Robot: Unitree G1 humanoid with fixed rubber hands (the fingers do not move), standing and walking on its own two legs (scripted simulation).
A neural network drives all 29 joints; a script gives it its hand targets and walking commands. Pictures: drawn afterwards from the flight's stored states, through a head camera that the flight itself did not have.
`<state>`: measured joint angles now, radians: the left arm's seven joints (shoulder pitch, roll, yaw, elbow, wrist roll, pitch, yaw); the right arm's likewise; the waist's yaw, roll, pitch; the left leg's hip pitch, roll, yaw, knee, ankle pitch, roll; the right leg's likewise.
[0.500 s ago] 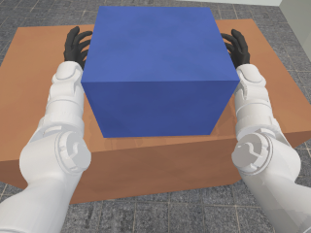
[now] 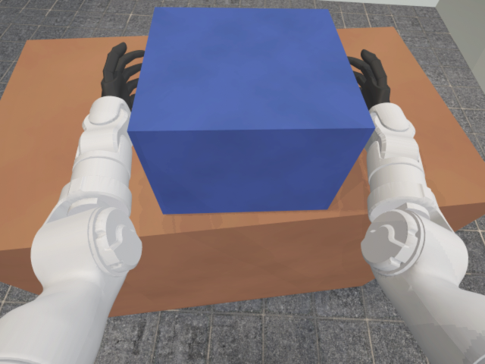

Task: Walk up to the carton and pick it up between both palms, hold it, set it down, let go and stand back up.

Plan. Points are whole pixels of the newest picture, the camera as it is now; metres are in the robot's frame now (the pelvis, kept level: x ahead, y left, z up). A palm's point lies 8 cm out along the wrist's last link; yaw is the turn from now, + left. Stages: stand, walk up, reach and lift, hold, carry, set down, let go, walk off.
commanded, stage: set down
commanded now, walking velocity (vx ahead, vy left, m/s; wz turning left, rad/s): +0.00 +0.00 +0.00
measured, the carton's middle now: (244, 112) +0.50 -0.02 +0.09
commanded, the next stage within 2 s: none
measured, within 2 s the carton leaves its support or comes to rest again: neither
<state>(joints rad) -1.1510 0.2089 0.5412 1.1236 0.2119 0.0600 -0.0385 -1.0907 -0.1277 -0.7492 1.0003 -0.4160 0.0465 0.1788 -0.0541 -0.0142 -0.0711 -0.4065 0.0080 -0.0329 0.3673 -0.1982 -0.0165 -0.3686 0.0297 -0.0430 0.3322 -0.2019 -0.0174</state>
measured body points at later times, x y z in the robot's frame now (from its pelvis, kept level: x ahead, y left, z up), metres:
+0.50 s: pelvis +0.00 -0.01 -0.01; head +0.08 +0.01 +0.44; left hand +0.51 +0.17 +0.12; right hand +0.47 -0.23 +0.11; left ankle -0.03 +0.13 -0.74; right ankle -0.04 -0.10 -0.74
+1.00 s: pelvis -0.02 -0.01 -0.01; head +0.09 -0.01 +0.43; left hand +0.50 +0.17 +0.11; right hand +0.47 -0.25 +0.10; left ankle -0.03 +0.13 -0.74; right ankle -0.04 -0.10 -0.74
